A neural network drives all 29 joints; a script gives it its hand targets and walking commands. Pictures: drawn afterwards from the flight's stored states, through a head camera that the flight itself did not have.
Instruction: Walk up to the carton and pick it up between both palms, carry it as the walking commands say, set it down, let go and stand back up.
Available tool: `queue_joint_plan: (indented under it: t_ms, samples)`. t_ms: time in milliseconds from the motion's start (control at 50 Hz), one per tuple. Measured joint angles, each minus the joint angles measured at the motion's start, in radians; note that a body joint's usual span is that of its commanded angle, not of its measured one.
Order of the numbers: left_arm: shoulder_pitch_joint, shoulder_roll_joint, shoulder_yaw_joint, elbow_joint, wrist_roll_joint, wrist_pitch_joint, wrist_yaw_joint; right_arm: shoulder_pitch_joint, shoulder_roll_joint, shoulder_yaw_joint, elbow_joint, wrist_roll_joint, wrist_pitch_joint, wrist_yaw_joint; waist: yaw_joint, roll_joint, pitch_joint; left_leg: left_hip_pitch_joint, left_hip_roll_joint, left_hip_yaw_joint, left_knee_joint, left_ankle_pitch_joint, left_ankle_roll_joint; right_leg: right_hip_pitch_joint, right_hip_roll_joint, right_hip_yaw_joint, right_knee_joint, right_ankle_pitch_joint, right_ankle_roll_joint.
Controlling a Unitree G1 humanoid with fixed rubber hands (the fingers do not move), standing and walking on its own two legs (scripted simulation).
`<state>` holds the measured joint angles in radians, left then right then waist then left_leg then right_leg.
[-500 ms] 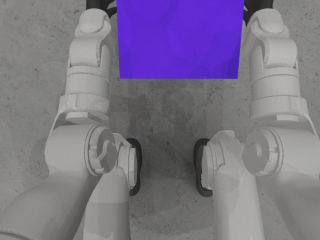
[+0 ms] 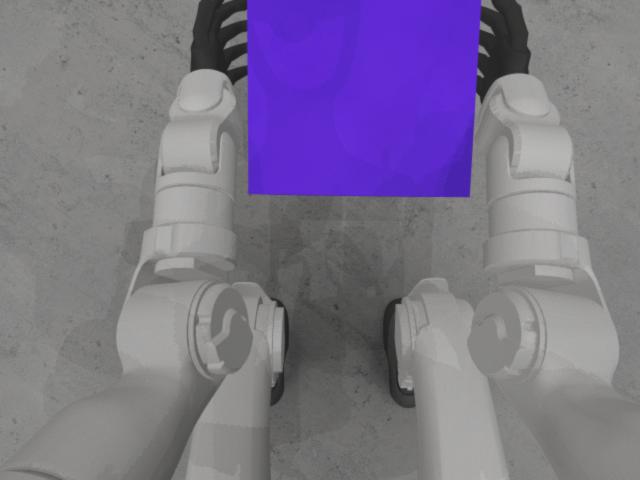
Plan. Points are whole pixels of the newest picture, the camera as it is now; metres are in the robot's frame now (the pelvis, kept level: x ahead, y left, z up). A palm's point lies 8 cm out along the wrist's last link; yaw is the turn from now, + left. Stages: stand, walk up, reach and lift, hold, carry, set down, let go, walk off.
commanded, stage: reach and lift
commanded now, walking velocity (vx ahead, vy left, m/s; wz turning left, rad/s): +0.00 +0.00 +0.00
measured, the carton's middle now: (351, 107) +0.52 -0.02 -0.17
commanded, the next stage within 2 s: none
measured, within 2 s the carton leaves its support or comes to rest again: neither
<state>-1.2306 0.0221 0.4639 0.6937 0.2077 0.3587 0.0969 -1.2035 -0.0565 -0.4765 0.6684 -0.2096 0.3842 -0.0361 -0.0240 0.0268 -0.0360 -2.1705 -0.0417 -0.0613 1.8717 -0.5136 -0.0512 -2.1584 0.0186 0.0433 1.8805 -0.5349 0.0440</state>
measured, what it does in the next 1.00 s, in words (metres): rises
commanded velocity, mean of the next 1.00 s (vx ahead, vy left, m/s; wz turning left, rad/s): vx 0.00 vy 0.00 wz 0.00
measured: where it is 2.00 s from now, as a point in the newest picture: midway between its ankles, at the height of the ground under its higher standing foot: (336, 370)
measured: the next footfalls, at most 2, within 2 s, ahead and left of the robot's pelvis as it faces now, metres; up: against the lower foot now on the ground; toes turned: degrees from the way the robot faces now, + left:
none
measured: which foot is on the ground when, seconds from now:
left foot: down 0.00-1.00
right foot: down 0.00-1.00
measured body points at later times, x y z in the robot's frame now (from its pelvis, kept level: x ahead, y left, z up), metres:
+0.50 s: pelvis +0.00 +0.00 +0.05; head +0.29 -0.01 +0.40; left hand +0.53 +0.13 -0.02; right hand +0.52 -0.17 -0.03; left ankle +0.11 +0.13 -0.42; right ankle +0.10 -0.13 -0.42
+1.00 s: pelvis +0.01 +0.00 +0.11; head +0.26 +0.00 +0.49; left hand +0.51 +0.13 +0.05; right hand +0.49 -0.16 +0.05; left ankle +0.11 +0.13 -0.42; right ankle +0.10 -0.13 -0.42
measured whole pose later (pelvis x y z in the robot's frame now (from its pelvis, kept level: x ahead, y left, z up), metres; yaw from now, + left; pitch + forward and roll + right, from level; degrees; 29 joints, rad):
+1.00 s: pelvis +0.01 +0.00 +0.11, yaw +0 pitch +42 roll -1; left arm -0.97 -0.08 0.50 0.61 0.29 0.39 0.05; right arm -0.95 0.06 -0.51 0.59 -0.28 0.42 -0.01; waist -0.02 0.03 -0.20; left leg -1.80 -0.03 -0.06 1.52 -0.46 -0.04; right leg -1.78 0.01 0.04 1.52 -0.48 0.04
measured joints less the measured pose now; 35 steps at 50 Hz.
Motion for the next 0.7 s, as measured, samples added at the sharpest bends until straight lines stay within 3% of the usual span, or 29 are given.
queue_joint_plan:
  t_ms: [700]
  samples:
    - [0.169, -0.076, 0.037, -0.062, 0.067, 0.036, -0.039, 0.168, 0.086, -0.030, -0.060, -0.058, 0.033, 0.020, 0.004, 0.001, -0.131, 0.234, 0.005, -0.003, -0.240, 0.040, 0.007, 0.234, -0.005, -0.004, -0.242, 0.042, -0.006]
